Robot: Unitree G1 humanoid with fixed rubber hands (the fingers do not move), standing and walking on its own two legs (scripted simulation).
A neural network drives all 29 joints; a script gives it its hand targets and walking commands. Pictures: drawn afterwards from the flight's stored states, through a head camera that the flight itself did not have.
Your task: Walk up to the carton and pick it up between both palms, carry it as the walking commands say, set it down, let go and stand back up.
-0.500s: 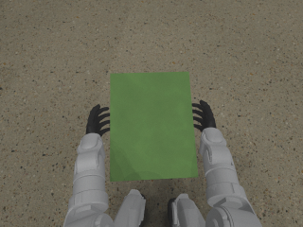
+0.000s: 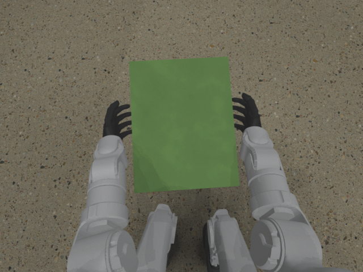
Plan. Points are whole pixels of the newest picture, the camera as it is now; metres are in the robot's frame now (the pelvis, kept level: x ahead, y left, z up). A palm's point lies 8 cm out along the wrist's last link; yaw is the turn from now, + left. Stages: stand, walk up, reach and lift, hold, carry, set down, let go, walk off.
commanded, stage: set down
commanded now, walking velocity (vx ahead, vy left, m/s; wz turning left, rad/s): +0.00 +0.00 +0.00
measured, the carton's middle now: (182, 128) +0.46 +0.05 -0.14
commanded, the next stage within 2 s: none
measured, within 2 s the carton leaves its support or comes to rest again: neither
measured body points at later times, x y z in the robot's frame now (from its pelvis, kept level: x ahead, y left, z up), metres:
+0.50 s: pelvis -0.02 +0.00 -0.07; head +0.24 +0.02 +0.29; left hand +0.44 +0.21 -0.16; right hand +0.48 -0.10 -0.16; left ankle +0.08 +0.11 -0.57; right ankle +0.07 -0.10 -0.57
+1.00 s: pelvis -0.03 +0.00 -0.14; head +0.27 +0.02 +0.19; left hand +0.47 +0.21 -0.25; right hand +0.51 -0.10 -0.24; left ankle +0.08 +0.11 -0.57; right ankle +0.07 -0.10 -0.57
